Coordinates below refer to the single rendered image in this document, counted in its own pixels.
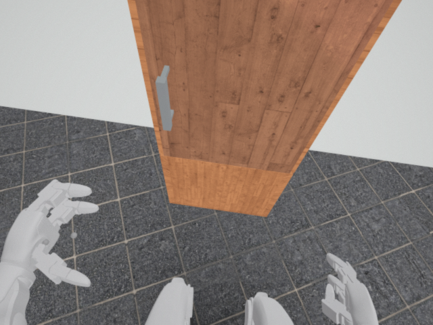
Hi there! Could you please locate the robot right hand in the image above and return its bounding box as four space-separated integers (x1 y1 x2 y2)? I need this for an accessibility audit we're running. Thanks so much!
321 253 379 325

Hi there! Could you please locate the left robot forearm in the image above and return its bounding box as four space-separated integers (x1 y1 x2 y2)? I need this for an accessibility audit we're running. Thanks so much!
0 262 36 325

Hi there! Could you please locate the robot right thigh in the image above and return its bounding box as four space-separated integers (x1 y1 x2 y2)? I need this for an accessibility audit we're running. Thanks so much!
245 296 294 325

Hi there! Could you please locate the robot thigh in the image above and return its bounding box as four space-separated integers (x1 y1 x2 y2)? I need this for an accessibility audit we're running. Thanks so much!
145 282 193 325
245 296 294 325

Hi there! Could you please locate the robot left hand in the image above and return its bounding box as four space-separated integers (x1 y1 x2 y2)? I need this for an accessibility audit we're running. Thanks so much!
1 179 99 287

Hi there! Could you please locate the robot left thigh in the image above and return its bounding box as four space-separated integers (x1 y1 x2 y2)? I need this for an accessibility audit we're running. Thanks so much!
145 282 193 325

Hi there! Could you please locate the cupboard door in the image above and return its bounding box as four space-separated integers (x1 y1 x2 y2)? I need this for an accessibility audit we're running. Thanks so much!
135 0 394 173

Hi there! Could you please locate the handle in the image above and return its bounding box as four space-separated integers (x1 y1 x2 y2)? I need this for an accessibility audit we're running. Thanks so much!
156 65 174 131

